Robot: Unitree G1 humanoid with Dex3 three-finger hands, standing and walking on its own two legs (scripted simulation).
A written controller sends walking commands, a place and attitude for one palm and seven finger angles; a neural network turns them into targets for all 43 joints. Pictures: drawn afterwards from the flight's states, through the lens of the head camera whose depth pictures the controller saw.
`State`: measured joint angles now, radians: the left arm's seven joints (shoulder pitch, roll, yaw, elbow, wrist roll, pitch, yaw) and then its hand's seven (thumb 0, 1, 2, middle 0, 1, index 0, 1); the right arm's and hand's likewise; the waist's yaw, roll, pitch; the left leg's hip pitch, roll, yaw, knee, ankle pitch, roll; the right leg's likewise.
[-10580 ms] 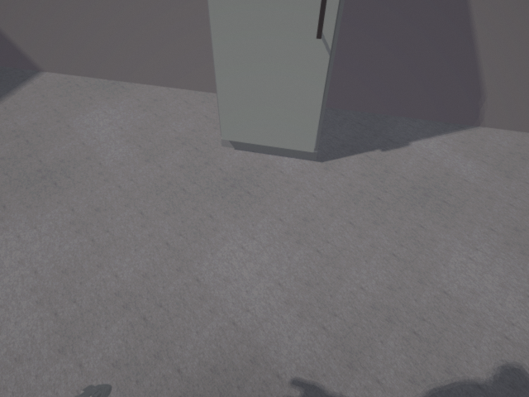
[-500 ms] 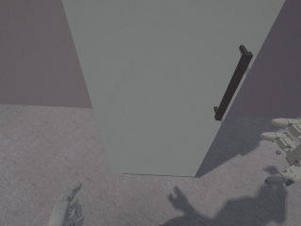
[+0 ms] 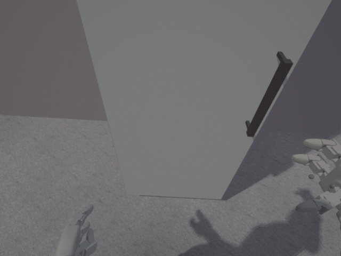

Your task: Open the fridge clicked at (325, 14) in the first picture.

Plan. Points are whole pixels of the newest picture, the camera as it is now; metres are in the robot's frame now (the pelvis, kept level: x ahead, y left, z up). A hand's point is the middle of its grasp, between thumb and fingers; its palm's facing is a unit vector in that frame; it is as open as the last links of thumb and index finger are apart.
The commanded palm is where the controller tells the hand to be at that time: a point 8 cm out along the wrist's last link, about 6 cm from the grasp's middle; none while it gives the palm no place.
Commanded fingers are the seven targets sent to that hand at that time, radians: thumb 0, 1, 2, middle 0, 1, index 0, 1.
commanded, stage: move the hooked fingers beside the handle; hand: right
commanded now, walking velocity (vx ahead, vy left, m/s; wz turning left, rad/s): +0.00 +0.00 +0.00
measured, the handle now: (263, 99) +0.52 -0.24 +0.10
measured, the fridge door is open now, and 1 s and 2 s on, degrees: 0 0 0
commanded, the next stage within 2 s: none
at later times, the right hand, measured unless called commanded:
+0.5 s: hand (305, 154) +0.33 -0.29 +0.10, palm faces +0.05 +1.00 -0.01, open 14.0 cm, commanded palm +0.30 -0.33 +0.11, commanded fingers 0.00 0.50 -0.30 0.30 1.20 0.30 1.20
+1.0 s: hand (302, 139) +0.37 -0.30 +0.10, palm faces +0.04 +1.00 +0.00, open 14.0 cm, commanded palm +0.35 -0.34 +0.10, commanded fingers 0.00 0.50 -0.30 0.30 1.20 0.30 1.20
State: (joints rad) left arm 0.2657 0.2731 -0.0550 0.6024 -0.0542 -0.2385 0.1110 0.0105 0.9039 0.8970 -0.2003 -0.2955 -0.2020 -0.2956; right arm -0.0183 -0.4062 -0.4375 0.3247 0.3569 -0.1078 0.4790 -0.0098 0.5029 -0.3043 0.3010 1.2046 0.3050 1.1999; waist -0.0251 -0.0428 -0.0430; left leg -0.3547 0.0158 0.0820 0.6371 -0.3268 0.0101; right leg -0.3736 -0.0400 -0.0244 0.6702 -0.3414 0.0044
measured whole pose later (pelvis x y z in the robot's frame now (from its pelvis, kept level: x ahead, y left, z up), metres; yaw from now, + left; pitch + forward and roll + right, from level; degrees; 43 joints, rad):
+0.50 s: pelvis +0.00 -0.01 +0.00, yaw +0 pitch +5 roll +1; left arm 0.30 0.28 -0.05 0.61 -0.05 -0.19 0.11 0.01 0.90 0.90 -0.20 -0.30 -0.20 -0.30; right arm -0.25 -0.47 -0.46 0.57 0.31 -0.15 0.49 -0.01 0.50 -0.30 0.30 1.20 0.30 1.20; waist 0.01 -0.02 -0.04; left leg -0.42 0.02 0.07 0.66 -0.33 0.00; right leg -0.44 -0.04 -0.03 0.70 -0.35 0.00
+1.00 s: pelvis +0.00 -0.02 -0.01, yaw +1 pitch +8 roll +2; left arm 0.33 0.29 -0.05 0.61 -0.04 -0.11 0.09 0.01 0.90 0.90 -0.20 -0.30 -0.20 -0.30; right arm -0.45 -0.54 -0.48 0.81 0.27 -0.21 0.51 -0.01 0.50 -0.30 0.30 1.20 0.30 1.20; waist 0.03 -0.01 -0.06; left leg -0.49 0.02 0.06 0.68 -0.33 -0.01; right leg -0.51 -0.04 -0.04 0.74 -0.36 -0.02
